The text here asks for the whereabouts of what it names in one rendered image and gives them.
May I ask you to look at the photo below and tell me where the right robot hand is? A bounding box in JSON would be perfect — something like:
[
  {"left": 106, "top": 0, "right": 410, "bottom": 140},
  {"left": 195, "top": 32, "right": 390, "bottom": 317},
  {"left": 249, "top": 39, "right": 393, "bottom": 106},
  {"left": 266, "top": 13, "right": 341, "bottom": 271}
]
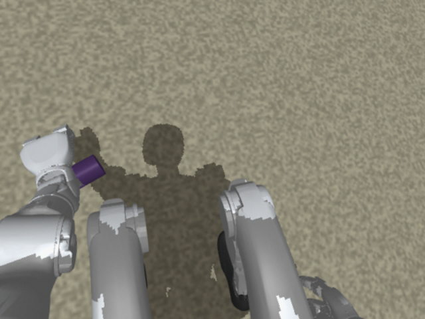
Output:
[{"left": 299, "top": 276, "right": 359, "bottom": 319}]

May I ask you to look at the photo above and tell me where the can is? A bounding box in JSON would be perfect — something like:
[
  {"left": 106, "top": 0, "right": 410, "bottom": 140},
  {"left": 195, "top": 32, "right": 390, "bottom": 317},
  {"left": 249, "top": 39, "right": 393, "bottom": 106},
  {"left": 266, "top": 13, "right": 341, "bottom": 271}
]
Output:
[{"left": 72, "top": 154, "right": 106, "bottom": 189}]

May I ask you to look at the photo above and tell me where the right robot foot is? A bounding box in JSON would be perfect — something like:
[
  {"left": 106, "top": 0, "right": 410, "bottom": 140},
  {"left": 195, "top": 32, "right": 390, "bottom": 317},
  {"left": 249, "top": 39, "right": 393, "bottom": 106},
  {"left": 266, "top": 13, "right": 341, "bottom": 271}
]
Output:
[{"left": 217, "top": 231, "right": 250, "bottom": 311}]

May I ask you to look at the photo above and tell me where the left robot arm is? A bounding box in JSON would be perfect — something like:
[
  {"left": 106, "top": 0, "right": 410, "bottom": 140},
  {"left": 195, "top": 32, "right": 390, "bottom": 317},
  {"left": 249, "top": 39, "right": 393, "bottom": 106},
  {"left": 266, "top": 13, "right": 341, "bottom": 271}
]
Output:
[{"left": 0, "top": 166, "right": 80, "bottom": 319}]

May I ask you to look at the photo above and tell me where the left robot hand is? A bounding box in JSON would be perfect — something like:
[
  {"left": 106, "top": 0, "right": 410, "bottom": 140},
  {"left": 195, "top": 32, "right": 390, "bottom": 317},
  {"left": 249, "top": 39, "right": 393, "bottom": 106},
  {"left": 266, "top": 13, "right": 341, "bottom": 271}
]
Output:
[{"left": 20, "top": 124, "right": 83, "bottom": 187}]

